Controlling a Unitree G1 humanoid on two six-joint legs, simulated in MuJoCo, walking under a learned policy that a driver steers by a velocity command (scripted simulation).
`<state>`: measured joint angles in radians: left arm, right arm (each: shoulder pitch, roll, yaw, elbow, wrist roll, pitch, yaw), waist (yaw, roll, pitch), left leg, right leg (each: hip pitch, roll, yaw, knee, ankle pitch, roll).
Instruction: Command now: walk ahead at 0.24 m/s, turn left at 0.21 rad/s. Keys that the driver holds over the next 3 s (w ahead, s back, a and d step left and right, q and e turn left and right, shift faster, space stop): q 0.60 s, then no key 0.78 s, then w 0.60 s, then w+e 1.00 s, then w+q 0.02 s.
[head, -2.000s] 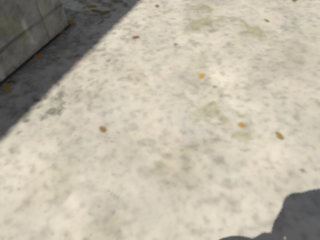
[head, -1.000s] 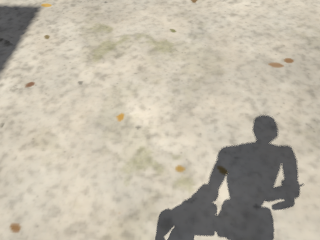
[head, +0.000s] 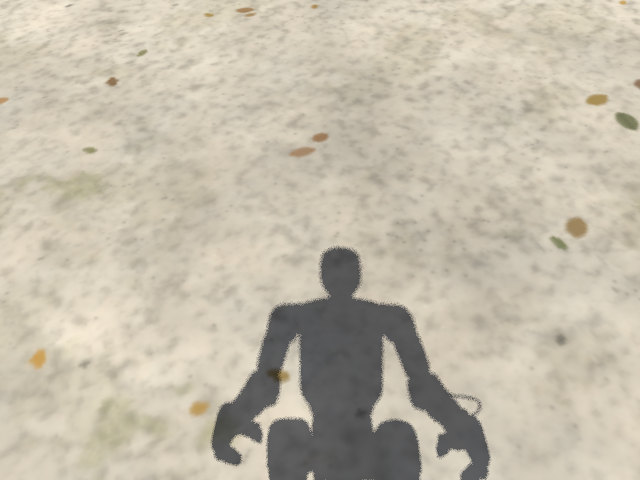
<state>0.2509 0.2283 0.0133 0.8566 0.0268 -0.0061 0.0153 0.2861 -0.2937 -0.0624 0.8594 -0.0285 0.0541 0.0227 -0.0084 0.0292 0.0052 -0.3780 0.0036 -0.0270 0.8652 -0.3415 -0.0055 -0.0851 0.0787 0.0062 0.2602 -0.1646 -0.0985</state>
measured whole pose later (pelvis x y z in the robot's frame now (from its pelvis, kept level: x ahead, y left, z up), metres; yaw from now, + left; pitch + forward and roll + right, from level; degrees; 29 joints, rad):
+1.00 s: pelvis +0.12 +0.06 -0.01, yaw +26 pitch +0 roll +0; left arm 0.16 0.25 0.00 0.83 0.01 0.01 0.03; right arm 0.24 -0.28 -0.03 0.81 -0.01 0.04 -0.02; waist -0.01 0.04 0.04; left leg -0.25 -0.13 -0.16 0.62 -0.43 0.03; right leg -0.20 0.04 0.04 0.42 -0.22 -0.04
